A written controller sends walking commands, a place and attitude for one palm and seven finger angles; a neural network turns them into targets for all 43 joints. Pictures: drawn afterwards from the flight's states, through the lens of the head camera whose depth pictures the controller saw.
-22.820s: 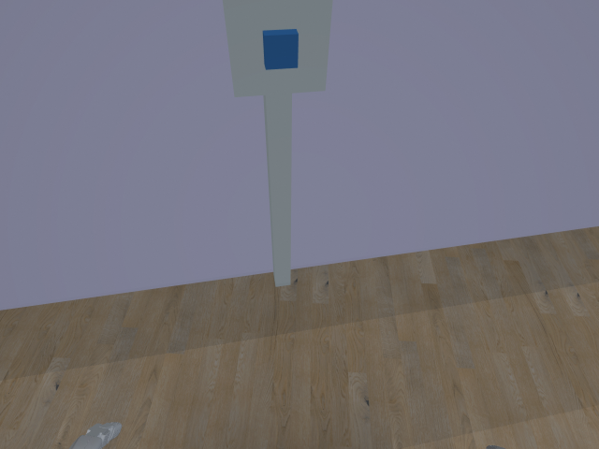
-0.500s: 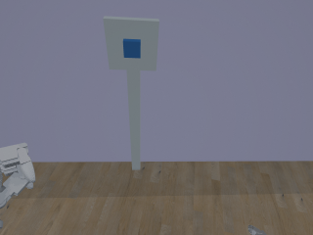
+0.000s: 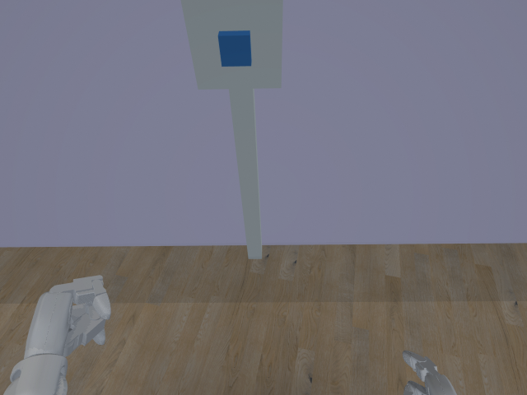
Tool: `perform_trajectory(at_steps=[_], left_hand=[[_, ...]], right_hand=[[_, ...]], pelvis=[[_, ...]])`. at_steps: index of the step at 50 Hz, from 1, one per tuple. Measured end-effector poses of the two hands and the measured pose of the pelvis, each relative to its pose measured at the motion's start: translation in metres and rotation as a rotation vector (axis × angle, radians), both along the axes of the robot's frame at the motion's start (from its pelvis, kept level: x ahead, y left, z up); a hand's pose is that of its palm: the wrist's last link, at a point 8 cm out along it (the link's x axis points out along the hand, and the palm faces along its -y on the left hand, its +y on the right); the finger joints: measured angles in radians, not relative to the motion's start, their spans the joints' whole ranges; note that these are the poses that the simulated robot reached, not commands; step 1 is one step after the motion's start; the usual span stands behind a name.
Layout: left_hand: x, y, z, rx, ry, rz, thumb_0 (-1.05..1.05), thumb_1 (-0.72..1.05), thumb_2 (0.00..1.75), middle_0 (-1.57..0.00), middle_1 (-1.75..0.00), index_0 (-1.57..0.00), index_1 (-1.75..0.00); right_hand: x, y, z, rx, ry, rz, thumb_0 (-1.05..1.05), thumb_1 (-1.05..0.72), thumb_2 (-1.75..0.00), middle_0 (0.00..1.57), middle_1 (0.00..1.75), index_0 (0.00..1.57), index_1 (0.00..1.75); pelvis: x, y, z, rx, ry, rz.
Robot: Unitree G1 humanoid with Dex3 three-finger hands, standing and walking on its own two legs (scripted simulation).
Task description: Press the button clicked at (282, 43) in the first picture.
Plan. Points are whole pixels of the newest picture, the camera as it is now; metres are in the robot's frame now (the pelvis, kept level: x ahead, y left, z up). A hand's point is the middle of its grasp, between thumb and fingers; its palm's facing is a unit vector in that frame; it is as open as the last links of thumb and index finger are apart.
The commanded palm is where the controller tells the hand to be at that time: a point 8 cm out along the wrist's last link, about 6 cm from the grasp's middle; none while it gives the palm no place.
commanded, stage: let the arm hang, fingers relaxed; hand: left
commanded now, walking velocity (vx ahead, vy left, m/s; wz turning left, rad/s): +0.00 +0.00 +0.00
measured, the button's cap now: (235, 48) +0.74 +0.10 +0.18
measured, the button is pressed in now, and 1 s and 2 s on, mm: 0 0 0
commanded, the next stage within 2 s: stand and wait in 1.00 s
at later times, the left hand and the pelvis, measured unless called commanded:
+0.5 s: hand out of the picture +0.00 +0.19 -0.15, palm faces +0.04 -0.97 -0.23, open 5.7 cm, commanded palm none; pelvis -0.01 -0.01 +0.02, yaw +1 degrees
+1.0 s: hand out of the picture -0.01 +0.16 -0.16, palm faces +0.03 -0.98 -0.18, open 7.3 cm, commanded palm none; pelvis -0.01 +0.00 +0.02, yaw +0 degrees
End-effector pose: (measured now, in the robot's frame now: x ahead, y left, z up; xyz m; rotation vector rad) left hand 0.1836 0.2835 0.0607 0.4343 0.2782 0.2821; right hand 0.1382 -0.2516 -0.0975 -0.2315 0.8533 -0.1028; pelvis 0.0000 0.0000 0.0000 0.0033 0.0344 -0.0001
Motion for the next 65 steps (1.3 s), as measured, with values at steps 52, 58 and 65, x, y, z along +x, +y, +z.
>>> perform_trajectory(at_steps=[52,58,65], left_hand=[[-0.203,-0.073,-0.185,-0.389,1.106,0.208,0.0,0.91,0.9,-0.2,-0.3,-0.2,-0.3],[-0.202,-0.074,-0.185,-0.383,1.11,0.212,0.0,0.91,0.9,-0.2,-0.3,-0.19,-0.3],[-0.193,-0.072,-0.183,-0.371,1.089,0.209,0.0,0.91,0.9,-0.2,-0.3,-0.19,-0.3]], right_hand=[[-0.171,0.039,-0.031,0.091,0.587,-0.16,0.01,-0.91,-0.9,0.2,0.3,0.2,0.3],[-0.169,0.033,-0.03,0.086,0.588,-0.164,0.01,-0.91,-0.9,0.2,0.3,0.2,0.3],[-0.158,0.021,-0.029,0.068,0.566,-0.162,0.01,-0.91,-0.9,0.2,0.3,0.2,0.3]], pelvis=[[-0.01,-0.005,0.022,0.0,-0.066,0.007],[-0.008,-0.008,0.022,0.0,-0.065,0.007],[-0.006,-0.012,0.022,0.0,-0.066,0.007]])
